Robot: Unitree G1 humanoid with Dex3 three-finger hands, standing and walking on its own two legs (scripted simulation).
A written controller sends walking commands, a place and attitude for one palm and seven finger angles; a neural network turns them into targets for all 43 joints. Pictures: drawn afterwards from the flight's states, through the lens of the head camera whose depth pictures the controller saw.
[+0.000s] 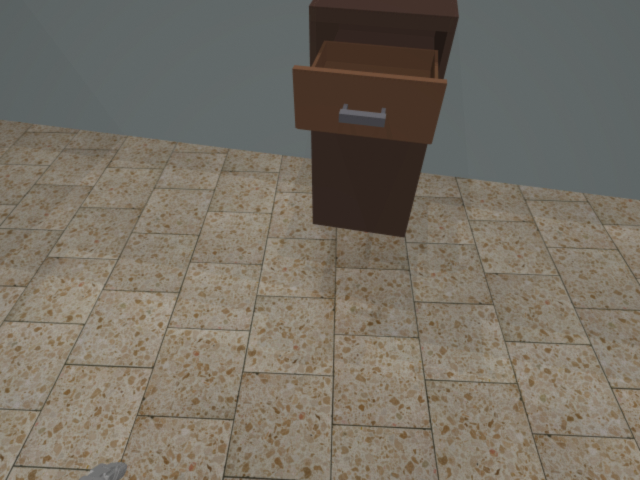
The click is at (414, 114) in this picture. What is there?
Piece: drawer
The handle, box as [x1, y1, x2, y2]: [339, 104, 385, 126]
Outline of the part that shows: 339,112 340,122 376,126 384,125 385,108 382,108 380,113 348,110 347,104 344,104 343,108 340,109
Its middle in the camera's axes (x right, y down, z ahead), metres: +0.10 -0.30 +0.93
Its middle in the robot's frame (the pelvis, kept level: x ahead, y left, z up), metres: +0.91 -0.06 -0.02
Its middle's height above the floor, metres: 0.76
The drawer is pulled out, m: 0.30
